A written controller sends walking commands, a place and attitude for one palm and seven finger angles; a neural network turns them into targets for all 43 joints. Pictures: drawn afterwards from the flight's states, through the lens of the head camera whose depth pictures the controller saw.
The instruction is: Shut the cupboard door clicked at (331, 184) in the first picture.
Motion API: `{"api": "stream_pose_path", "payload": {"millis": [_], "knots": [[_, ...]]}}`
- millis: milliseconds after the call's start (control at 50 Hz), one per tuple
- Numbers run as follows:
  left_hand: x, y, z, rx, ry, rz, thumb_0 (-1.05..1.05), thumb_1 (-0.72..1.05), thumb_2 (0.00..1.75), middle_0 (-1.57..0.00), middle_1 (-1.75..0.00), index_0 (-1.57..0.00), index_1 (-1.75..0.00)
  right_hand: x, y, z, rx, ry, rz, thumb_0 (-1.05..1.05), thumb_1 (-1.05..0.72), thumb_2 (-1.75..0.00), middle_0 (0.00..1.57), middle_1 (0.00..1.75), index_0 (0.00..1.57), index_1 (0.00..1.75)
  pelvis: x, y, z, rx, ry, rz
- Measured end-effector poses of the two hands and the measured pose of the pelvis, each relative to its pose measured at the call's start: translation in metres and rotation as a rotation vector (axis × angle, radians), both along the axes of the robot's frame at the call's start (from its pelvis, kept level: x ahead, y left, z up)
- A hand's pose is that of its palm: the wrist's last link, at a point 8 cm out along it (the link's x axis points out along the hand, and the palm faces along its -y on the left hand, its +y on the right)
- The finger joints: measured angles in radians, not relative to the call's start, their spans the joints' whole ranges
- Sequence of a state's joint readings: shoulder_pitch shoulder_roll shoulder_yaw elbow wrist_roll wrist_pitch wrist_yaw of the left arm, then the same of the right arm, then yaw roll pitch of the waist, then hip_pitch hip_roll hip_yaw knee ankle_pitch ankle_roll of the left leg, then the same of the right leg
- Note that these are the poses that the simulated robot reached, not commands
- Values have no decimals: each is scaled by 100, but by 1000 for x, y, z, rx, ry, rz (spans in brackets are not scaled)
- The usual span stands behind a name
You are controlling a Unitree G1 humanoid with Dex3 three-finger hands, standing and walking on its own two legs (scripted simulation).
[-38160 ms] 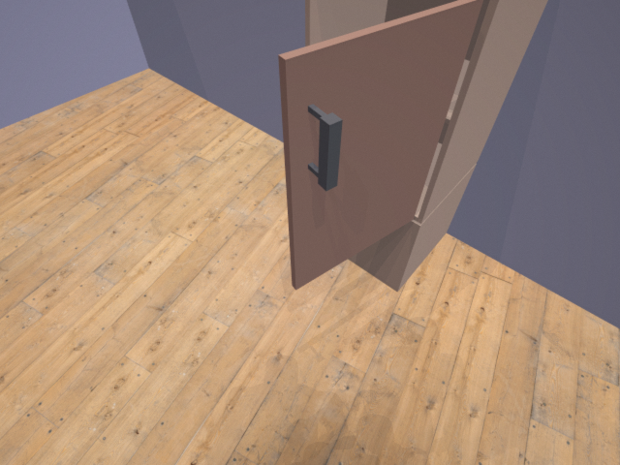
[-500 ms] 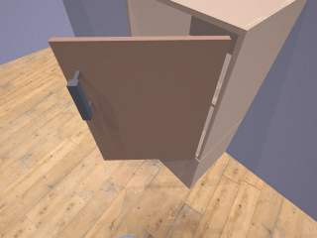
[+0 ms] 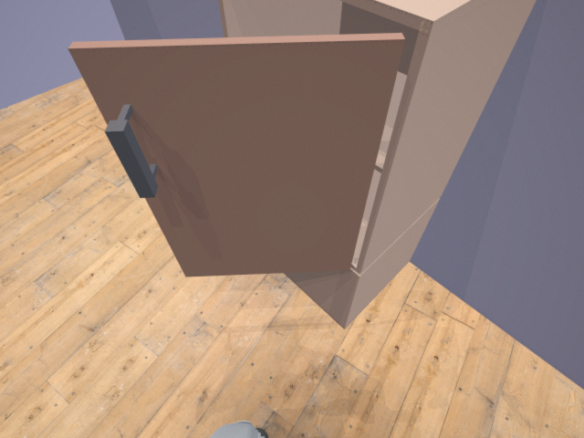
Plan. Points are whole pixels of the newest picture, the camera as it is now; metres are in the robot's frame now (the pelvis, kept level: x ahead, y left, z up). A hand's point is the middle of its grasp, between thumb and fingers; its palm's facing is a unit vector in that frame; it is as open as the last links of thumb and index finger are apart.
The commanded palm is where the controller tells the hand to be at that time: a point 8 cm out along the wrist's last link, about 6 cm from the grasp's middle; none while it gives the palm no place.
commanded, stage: come to a stop and stand still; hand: left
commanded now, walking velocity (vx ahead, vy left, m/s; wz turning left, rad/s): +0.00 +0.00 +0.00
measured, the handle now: (137, 152) +0.48 +0.27 +0.11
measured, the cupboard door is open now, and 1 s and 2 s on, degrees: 48 48 48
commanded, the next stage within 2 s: look again from close up in 0.74 s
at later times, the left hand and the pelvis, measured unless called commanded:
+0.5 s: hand out of the picture -0.03 +0.16 -0.17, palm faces +0.03 -0.99 -0.16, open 7.3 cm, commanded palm none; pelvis -0.04 -0.01 +0.01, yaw +0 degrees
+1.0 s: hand out of the picture -0.03 +0.20 -0.17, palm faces +0.03 -0.98 -0.20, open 7.4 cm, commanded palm none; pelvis -0.03 +0.02 +0.01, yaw +1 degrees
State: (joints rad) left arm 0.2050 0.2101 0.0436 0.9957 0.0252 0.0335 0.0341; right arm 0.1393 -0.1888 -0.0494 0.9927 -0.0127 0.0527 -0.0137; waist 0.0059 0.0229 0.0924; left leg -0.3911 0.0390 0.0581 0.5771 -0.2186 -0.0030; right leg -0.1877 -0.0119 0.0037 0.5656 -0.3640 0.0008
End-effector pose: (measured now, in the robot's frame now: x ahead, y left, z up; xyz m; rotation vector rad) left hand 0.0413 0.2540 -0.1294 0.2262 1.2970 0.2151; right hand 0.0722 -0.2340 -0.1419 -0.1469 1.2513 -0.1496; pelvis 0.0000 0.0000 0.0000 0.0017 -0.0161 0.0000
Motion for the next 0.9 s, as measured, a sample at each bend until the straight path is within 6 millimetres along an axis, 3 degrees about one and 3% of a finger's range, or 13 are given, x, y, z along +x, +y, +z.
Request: {"api": "stream_pose_path", "payload": {"millis": [80,160,260,360,660,800,900], "knots": [[-14,-18,4,-33,15,-17,0,91,90,-19,-29,-20,-30,-32,-14,5,-2,53,-30,0,-90,-89,20,29,20,30,-4,-7,7,7,-4,5],[-18,-33,-5,-82,13,-24,1,91,90,-20,-29,-20,-30,-62,-21,6,-31,91,-50,0,-90,-89,20,29,20,30,-7,-7,5,-11,0,13],[-26,-37,-8,-101,0,-9,1,94,90,-20,-29,-20,-30,-93,-17,16,-44,155,-38,0,-91,-89,20,29,20,30,-19,-12,11,-1,-22,9],[-43,-38,-7,-115,20,-2,1,93,90,-20,-29,-20,-30,-111,-10,17,-30,176,-38,0,-91,-89,20,29,20,30,-29,-11,14,-7,-34,8],[-105,-40,-10,-151,154,44,1,91,90,-20,-29,-20,-30,-126,21,16,8,186,-45,0,-90,-89,20,29,20,30,-36,2,15,-7,-21,3],[-110,-41,-12,-166,171,52,0,91,90,-20,-29,-20,-30,-118,29,17,5,177,-42,0,-90,-89,20,29,20,30,-33,8,15,-6,-16,4],[-100,-33,-12,-153,140,17,1,91,90,-20,-29,-20,-30,-105,25,15,-4,137,-16,1,-91,-89,20,29,20,30,-33,12,12,-10,-6,18]]}}
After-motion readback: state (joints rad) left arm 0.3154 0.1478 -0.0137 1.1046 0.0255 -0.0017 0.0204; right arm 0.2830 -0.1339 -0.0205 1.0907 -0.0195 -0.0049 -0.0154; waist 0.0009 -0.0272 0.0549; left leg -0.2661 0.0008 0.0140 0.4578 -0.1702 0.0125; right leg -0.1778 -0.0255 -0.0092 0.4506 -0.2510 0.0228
